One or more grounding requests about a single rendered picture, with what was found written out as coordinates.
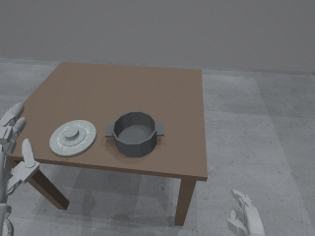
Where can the left robot forearm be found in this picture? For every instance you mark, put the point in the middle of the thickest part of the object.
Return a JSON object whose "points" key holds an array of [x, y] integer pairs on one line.
{"points": [[6, 226]]}

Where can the lid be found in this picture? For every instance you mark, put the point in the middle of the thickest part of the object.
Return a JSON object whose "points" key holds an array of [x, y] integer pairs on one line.
{"points": [[69, 147]]}

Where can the robot left hand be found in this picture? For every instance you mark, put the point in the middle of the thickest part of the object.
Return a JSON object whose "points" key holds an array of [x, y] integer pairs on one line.
{"points": [[11, 125]]}

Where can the table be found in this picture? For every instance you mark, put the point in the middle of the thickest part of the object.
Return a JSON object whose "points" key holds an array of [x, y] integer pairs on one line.
{"points": [[99, 94]]}

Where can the knob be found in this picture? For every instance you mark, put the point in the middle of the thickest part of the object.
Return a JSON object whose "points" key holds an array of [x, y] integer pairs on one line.
{"points": [[71, 133]]}

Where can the robot right hand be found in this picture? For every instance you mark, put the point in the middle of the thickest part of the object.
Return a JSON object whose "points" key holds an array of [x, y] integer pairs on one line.
{"points": [[250, 218]]}

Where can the pot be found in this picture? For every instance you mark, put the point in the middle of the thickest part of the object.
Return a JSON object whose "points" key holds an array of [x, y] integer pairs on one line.
{"points": [[135, 133]]}

